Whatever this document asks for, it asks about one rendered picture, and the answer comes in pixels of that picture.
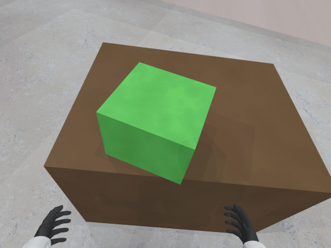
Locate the carton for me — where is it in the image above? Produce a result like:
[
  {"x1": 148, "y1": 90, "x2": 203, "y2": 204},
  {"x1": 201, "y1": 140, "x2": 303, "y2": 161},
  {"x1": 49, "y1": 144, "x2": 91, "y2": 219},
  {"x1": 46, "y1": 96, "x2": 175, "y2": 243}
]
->
[{"x1": 96, "y1": 62, "x2": 216, "y2": 184}]

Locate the pedestal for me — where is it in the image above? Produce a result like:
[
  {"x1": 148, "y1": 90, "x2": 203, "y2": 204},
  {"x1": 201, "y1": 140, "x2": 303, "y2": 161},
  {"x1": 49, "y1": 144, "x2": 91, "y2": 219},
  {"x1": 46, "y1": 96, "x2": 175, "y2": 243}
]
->
[{"x1": 44, "y1": 42, "x2": 331, "y2": 233}]

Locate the robot right hand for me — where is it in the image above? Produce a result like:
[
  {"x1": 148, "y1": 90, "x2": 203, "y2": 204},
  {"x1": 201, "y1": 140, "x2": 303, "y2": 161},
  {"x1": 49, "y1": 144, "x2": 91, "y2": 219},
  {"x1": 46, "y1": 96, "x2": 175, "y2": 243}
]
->
[{"x1": 224, "y1": 204, "x2": 259, "y2": 244}]

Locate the robot left hand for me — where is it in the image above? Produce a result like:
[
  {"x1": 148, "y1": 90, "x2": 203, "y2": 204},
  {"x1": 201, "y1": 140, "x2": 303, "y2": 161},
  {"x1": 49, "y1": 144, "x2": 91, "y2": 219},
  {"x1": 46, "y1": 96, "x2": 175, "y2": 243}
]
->
[{"x1": 34, "y1": 205, "x2": 71, "y2": 245}]

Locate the robot left forearm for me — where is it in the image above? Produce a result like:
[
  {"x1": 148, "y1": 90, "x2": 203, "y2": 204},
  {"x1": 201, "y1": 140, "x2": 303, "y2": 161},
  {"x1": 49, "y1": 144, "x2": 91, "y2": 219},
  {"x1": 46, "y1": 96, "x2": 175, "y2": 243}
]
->
[{"x1": 22, "y1": 236, "x2": 51, "y2": 248}]

